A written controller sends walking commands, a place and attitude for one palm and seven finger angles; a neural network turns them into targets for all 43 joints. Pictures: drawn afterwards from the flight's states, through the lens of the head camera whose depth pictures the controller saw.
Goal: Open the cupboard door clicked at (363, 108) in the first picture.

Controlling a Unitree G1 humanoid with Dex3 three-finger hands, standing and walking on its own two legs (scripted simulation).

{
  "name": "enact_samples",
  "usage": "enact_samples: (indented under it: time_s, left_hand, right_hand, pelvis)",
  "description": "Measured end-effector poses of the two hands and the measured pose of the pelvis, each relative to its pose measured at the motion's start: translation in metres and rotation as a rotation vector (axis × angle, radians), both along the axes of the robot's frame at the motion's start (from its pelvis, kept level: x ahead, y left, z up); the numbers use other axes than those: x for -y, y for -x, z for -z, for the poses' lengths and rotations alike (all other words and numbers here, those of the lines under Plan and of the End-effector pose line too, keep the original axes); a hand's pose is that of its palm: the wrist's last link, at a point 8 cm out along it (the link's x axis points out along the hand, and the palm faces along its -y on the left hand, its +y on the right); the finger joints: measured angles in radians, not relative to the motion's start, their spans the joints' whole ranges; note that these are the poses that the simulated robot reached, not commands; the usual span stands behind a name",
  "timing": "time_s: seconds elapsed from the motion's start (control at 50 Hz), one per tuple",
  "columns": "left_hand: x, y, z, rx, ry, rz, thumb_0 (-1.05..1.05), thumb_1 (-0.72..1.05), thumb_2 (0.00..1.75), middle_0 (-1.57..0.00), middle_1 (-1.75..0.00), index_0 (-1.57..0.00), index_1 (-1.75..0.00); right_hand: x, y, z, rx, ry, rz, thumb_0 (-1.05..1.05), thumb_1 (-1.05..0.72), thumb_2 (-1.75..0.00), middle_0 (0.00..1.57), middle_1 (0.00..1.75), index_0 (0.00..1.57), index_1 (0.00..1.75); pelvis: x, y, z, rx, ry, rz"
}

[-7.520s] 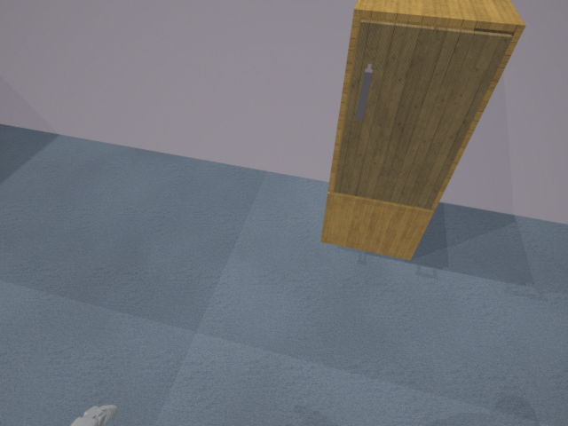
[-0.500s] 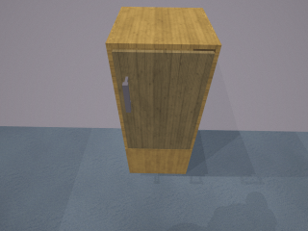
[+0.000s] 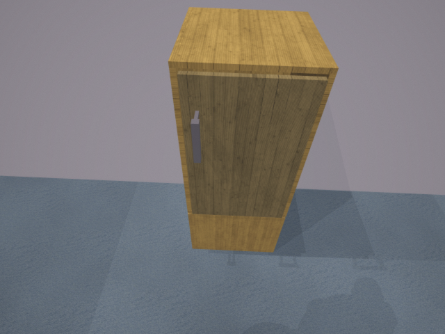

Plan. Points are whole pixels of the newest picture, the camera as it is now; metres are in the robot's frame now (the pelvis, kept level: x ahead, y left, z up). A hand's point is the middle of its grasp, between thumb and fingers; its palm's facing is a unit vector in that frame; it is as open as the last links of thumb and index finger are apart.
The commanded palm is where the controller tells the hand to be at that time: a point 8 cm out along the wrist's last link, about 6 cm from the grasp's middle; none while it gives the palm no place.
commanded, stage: look again from close up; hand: left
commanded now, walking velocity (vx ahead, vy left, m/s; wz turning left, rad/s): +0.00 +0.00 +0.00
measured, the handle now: (197, 137) +0.60 +0.10 -0.01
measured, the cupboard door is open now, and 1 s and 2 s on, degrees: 0 0 0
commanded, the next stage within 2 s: shuffle to correct the standing spot in 0.12 s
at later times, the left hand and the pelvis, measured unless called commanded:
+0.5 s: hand out of the picture +0.01 +0.17 -0.18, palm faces -0.01 -0.99 -0.17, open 7.4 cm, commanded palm none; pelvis +0.03 +0.01 +0.00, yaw -2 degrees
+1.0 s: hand out of the picture +0.12 +0.08 -0.19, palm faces +0.04 -0.98 -0.17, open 7.3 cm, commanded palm none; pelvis +0.11 -0.09 -0.01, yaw -1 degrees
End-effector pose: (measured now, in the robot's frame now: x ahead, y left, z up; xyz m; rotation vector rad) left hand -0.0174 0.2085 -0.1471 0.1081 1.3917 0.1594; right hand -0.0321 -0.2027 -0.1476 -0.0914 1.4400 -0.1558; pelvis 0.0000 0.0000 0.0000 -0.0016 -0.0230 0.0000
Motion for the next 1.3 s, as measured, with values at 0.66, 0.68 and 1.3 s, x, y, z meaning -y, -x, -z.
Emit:
enact_samples:
  time_s: [0.66, 0.68, 1.3]
  left_hand:
    - [0.015, -0.091, -0.005, -0.009, -0.037, 0.075, 0.01, 0.91, 0.90, -0.20, -0.30, -0.20, -0.30]
    - [0.020, -0.098, -0.002, 0.006, -0.045, 0.076, 0.01, 0.91, 0.90, -0.20, -0.30, -0.20, -0.30]
    - [0.059, -0.118, -0.003, 0.009, -0.080, 0.011, 0.01, 0.91, 0.90, -0.20, -0.30, -0.20, -0.30]
  right_hand:
    - [0.053, -0.026, 0.008, -0.075, 0.049, 0.085, 0.00, -0.90, -0.90, 0.20, 0.30, 0.20, 0.30]
    - [0.062, -0.027, 0.011, -0.084, 0.051, 0.088, 0.00, -0.90, -0.90, 0.20, 0.30, 0.20, 0.30]
    - [0.103, -0.204, 0.003, 0.176, 0.041, -0.053, 0.00, -0.91, -0.90, 0.20, 0.30, 0.20, 0.29]
  pelvis:
    - [0.037, -0.059, 0.007, -0.036, -0.018, 0.046]
    - [0.044, -0.063, 0.011, -0.036, -0.018, 0.046]
    - [0.082, -0.095, 0.006, 0.006, -0.014, 0.016]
